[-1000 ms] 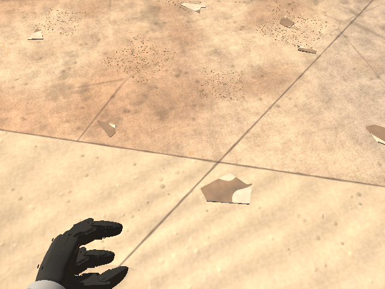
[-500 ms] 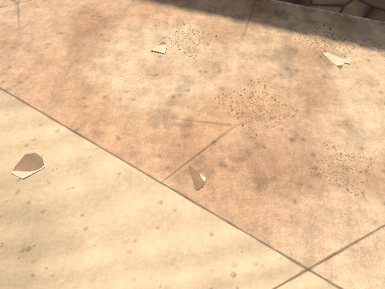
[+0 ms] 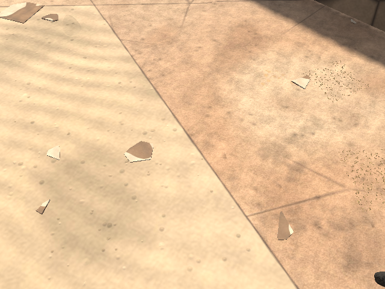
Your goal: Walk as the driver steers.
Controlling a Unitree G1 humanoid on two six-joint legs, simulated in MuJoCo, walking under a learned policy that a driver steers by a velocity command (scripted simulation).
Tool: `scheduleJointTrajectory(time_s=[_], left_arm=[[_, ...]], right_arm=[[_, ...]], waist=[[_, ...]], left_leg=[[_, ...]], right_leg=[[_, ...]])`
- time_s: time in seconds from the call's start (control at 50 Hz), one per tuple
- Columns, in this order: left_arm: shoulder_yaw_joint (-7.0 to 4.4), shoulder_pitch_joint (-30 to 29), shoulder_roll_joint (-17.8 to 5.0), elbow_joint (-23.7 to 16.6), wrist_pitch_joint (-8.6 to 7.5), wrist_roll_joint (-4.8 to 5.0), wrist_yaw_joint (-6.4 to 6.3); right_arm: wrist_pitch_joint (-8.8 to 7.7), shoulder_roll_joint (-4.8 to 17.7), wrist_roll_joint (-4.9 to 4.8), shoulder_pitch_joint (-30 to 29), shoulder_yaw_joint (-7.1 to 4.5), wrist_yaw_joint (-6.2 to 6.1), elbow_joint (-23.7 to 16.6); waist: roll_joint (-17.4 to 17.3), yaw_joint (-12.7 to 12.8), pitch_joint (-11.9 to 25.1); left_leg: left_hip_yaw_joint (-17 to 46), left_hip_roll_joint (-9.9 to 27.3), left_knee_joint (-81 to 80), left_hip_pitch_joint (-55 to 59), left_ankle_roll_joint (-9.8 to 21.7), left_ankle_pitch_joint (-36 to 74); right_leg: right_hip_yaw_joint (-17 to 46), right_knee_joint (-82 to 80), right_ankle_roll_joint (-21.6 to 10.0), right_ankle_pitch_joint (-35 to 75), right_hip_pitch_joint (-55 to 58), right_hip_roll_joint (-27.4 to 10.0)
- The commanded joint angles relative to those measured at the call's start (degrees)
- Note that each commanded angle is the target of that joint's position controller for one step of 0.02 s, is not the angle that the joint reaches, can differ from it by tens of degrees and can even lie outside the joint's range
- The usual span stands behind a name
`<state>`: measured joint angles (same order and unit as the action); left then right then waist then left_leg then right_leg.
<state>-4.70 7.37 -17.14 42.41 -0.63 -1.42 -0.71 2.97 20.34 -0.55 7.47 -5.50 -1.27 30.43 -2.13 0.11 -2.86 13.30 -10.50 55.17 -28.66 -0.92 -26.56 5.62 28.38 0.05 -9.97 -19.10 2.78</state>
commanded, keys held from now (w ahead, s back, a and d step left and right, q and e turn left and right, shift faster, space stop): shift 1.00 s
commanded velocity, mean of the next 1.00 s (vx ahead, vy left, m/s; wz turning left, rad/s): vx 0.00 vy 0.00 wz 0.13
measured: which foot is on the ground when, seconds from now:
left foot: up 0.00-0.28, down 0.30-1.00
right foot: down 0.00-1.00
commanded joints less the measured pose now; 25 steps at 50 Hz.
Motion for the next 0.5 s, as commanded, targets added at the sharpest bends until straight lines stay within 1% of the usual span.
scheduleJointTrajectory(time_s=[0.02,0.04,0.06,0.08,0.12,0.16,0.18,0.2,0.22,0.26,0.28,0.3,0.32,0.34,0.36,0.38,0.4,0.42,0.44,0.5], left_arm=[[-0.68,-6.1,-5.7,-6.5,-0.36,1.26,-0.82],[-0.44,-5.0,-6.0,-6.1,-0.05,1.39,-1.0],[-0.36,-3.6,-6.1,-5.6,0.24,1.16,-1.08],[-0.33,-2.1,-6.1,-5.1,0.51,0.98,-1.09],[-0.4,-0.3,-6.5,-4.6,0.86,0.95,-1.06],[-0.64,-0.2,-7.4,-4.3,1.19,1.16,-0.9],[-0.82,0.4,-8.0,-4.1,1.37,1.26,-0.81],[-0.89,1.2,-8.3,-3.7,1.54,1.42,-0.77],[-0.82,1.9,-8.4,-3.4,1.68,1.65,-0.76],[-0.37,2.1,-7.6,-2.7,1.75,2.56,-0.75],[-0.15,4.4,-7.0,-1.8,1.38,2.92,-0.73],[0.41,5.5,-5.5,-1.7,0.63,2.0,-0.43],[1.44,5.8,-1.7,-2.7,-0.53,0.64,0.02],[1.44,1.8,-2.9,-3.0,-0.97,-0.18,-0.03],[1.29,0.6,-3.3,-2.7,-1.03,-0.26,0.15],[1.41,0.0,-2.8,-2.2,-0.89,-0.28,0.12],[1.15,0.5,-3.7,-1.7,-0.61,-0.22,-0.03],[1.08,0.8,-3.9,-1.5,-0.45,0.04,-0.09],[1.13,1.3,-3.7,-1.1,-0.44,0.29,-0.12],[1.17,2.4,-3.4,0.5,-0.45,0.47,-0.27]], right_arm=[[-0.33,6.4,0.41,5.2,-1.88,-0.24,-0.8],[-0.31,4.6,0.2,4.7,-1.08,-0.11,-0.9],[-0.46,3.6,-0.08,3.4,-0.54,-0.05,-1.3],[-0.7,2.7,-0.32,2.2,-0.07,-0.1,-1.7],[-1.01,1.8,-0.25,1.0,0.57,-0.27,-1.8],[-1.11,0.7,-0.08,0.7,1.27,-0.09,-1.4],[-1.15,0.7,-0.2,0.6,1.36,0.01,-1.1],[-1.17,1.2,-0.4,0.9,1.25,0.08,-0.5],[-1.19,1.4,-0.47,1.5,1.14,0.16,0.2],[-1.31,0.4,-0.17,4.7,1.26,0.39,2.5],[-1.37,0.9,0.24,4.9,1.3,0.4,2.8],[-1.31,3.1,0.91,5.3,1.12,0.18,2.3],[-1.14,6.7,2.13,3.1,0.36,0.15,2.6],[-1.68,1.5,2.57,1.3,1.62,0.67,2.1],[-2.27,-1.2,2.76,0.0,2.54,0.97,2.3],[-2.76,-0.8,2.78,0.9,2.41,1.06,3.0],[-3.22,0.0,2.48,1.8,2.3,1.17,3.3],[-3.61,0.1,2.27,2.3,2.44,1.13,3.8],[-3.8,0.0,2.09,3.0,2.54,1.07,4.3],[-3.9,-0.6,1.81,3.9,2.78,0.83,4.9]], waist=[[6.4,-2.2,5.3],[6.2,-1.6,4.6],[6.8,-0.9,4.6],[8.3,0.0,5.2],[10.9,1.2,6.6],[13.3,1.5,7.6],[14.4,2.0,7.6],[15.0,2.4,7.7],[14.9,2.4,7.8],[13.4,0.4,7.6],[11.9,0.6,7.7],[6.5,1.2,9.4],[-7.3,3.8,9.1],[-7.2,1.5,8.2],[-5.3,1.7,6.8],[-5.3,1.2,6.2],[-5.0,0.6,4.6],[-4.8,1.1,3.1],[-4.1,1.3,2.4],[-2.2,1.2,1.9]], left_leg=[[-2.7,4.5,17.5,-5.0,-3.0,0.6],[-3.8,4.5,17.8,-5.1,-3.4,1.3],[-5.3,4.7,15.9,-4.6,-3.6,1.8],[-6.2,5.2,12.6,-4.7,-3.8,1.7],[-7.4,6.8,4.4,-2.8,-4.3,0.7],[-9.5,8.7,-5.3,3.2,-4.0,-0.8],[-10.7,9.0,-9.3,5.7,-3.8,-1.0],[-11.5,9.1,-13.0,7.5,-3.6,0.1],[-11.9,9.0,-17.5,9.4,-3.1,2.2],[-13.2,8.2,-31.8,16.7,-1.0,12.2],[-11.5,9.1,-36.2,21.3,0.9,16.6],[-5.7,14.7,-35.2,27.3,3.1,22.6],[0.8,21.2,-32.6,24.6,7.6,27.9],[1.9,22.5,-34.3,18.1,10.0,22.8],[-0.2,19.7,-34.5,16.5,8.2,16.8],[-1.9,17.2,-34.0,15.5,6.2,13.1],[-2.3,16.3,-34.4,14.1,5.2,12.1],[-2.5,16.1,-34.4,12.8,4.7,12.6],[-2.9,15.6,-34.2,12.0,4.4,12.5],[-3.2,15.0,-33.9,11.7,4.3,12.8]], right_leg=[[16.1,-9.8,-11.5,5.9,7.0,-15.8],[14.2,-9.9,-11.6,8.5,7.0,-14.8],[12.0,-10.0,-11.6,10.1,7.6,-13.6],[10.8,-9.7,-11.8,10.9,9.8,-13.0],[9.8,-9.1,-12.2,11.3,13.2,-13.0],[8.8,-9.1,-12.3,10.6,12.5,-13.2],[8.9,-9.2,-12.5,10.9,12.1,-13.7],[9.4,-8.8,-12.7,11.6,12.1,-14.2],[9.7,-8.1,-12.7,12.4,12.2,-14.6],[8.5,-5.7,-11.0,14.3,9.9,-13.8],[7.6,-5.0,-8.6,12.8,6.8,-12.9],[4.9,-1.4,-4.8,7.1,1.9,-11.0],[-2.8,1.1,-0.6,-3.8,-1.9,-4.5],[-3.1,-0.1,1.7,-6.8,2.3,-5.1],[-2.8,-1.2,2.4,-2.7,4.5,-5.2],[-3.1,-1.2,2.8,0.4,6.0,-4.9],[-2.9,-0.8,2.7,1.8,6.1,-4.9],[-2.5,-1.3,2.4,2.6,6.4,-5.2],[-2.4,-1.5,2.1,2.9,6.9,-5.2],[-2.4,-1.6,1.9,3.4,7.6,-5.3]])
Next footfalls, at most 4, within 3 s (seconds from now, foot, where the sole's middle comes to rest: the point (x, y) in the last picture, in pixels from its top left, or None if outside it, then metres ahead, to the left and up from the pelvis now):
0.30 left None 0.01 0.13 -0.77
2.04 left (183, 255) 0.58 0.09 -0.77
2.50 right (209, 156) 1.01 -0.02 -0.77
2.92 left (201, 83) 1.47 0.01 -0.77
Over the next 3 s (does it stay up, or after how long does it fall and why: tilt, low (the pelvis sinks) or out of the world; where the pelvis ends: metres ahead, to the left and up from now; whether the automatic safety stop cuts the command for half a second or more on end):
stays up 1.28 -0.04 -0.02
